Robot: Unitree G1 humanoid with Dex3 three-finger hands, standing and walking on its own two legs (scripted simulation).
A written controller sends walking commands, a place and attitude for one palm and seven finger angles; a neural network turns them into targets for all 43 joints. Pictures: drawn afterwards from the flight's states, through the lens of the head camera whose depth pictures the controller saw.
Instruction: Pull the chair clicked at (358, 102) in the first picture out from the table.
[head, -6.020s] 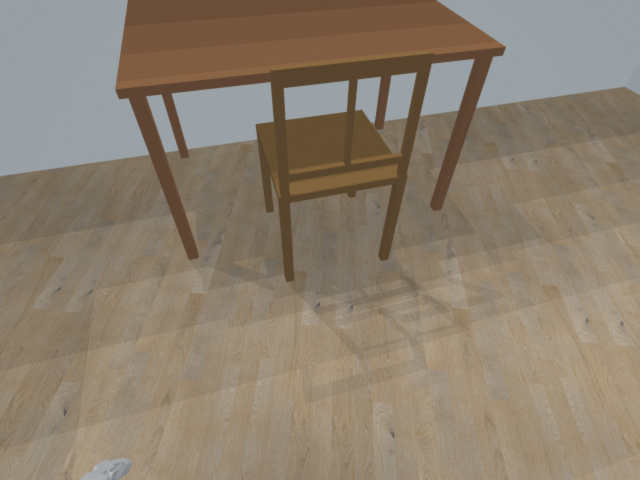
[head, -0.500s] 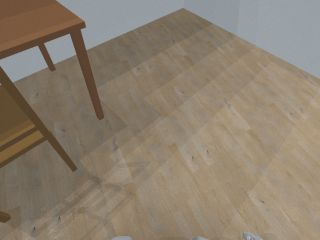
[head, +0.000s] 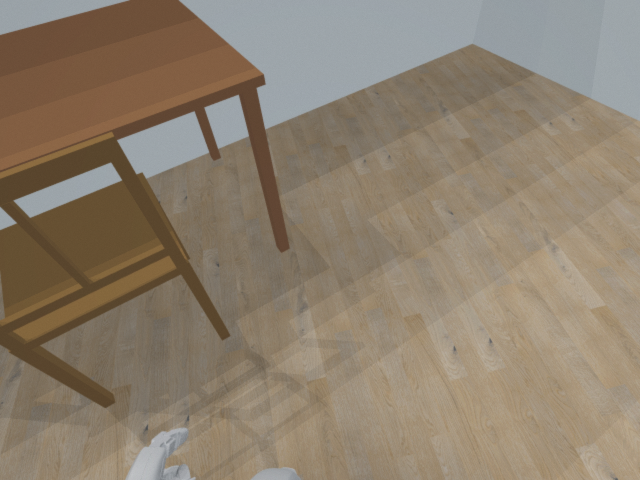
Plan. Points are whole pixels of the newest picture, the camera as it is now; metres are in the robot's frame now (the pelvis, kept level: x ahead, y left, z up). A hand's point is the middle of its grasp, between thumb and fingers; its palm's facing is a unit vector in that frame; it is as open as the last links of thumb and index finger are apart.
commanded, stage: turn to face it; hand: left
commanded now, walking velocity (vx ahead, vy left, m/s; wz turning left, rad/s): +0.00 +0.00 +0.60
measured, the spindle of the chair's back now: (50, 247) +0.55 +0.57 -0.11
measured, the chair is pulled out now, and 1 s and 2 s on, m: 0.00 0.00 0.00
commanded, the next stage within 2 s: take the last steps up to it in 0.90 s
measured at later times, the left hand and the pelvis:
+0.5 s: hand out of the picture -0.05 +0.27 -0.18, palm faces +0.35 -0.90 -0.26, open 7.4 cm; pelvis +0.00 +0.05 -0.01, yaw +18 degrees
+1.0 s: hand out of the picture +0.05 +0.24 -0.14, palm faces +0.45 -0.85 -0.28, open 7.4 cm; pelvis +0.04 +0.02 +0.00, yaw +28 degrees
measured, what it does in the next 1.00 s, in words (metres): steps on the spot, turning left: left foot, then right foot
